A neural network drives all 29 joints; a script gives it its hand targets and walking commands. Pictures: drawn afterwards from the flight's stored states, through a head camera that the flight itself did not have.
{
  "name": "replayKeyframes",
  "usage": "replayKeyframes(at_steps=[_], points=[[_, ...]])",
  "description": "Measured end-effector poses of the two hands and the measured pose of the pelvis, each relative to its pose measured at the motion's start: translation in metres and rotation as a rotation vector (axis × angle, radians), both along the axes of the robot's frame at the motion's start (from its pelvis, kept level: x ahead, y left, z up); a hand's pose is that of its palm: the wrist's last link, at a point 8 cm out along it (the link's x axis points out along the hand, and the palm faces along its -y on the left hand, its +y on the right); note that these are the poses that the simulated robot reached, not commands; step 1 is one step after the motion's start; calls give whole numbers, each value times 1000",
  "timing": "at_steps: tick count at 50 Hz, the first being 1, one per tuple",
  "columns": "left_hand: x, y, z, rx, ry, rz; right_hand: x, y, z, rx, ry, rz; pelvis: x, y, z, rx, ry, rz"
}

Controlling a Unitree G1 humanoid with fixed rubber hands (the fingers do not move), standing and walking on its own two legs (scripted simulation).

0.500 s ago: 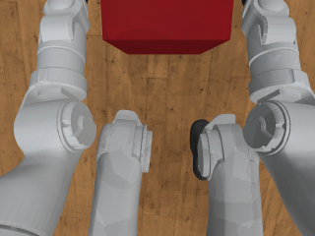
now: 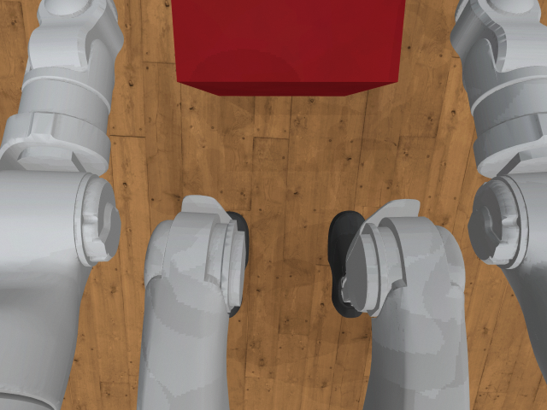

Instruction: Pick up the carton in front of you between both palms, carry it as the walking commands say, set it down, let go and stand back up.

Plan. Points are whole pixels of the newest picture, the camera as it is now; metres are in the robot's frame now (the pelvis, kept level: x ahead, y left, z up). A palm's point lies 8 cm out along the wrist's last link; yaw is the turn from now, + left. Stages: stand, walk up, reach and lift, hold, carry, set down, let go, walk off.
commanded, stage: set down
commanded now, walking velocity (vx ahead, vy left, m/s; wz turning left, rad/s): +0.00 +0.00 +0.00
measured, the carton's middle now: (284, 5) +0.55 +0.02 -0.24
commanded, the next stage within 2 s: let go in 0.94 s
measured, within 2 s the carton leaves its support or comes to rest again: neither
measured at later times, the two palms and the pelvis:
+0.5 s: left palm out of the picture +0.55 +0.21 +0.02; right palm out of the picture +0.56 -0.17 +0.02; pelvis +0.00 +0.00 +0.12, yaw +0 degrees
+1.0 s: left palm out of the picture +0.55 +0.22 +0.17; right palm out of the picture +0.55 -0.18 +0.16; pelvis +0.03 +0.00 +0.27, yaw +0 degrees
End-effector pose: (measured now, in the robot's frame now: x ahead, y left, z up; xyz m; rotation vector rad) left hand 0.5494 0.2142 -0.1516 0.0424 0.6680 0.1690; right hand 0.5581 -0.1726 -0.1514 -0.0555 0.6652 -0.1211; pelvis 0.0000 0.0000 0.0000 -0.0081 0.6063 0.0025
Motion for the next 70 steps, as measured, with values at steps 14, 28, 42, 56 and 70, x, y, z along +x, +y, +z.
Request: replayKeyframes(at_steps=[14, 28, 42, 56, 70], points=[[1, -6, 113, -6, -24, 2, 0, 7, 111, -5, -17, -15, -1, 1, 72, -6, 132, 5], [4, 3, 185, 3, -42, -5, 2, -2, 184, -9, -39, -12, 7, 0, 141, -3, 217, 2], [4, 5, 278, -5, -44, -21, 0, -6, 275, -4, -41, -5, 23, 0, 223, -1, 229, 5], [-19, 7, 337, 58, 13, -75, -25, -12, 335, -67, 9, 45, 42, 1, 294, -1, 182, 6], [-111, 20, 400, 87, 88, -101, -114, -34, 398, -98, 87, 88, 83, 1, 356, 3, -1, 10]])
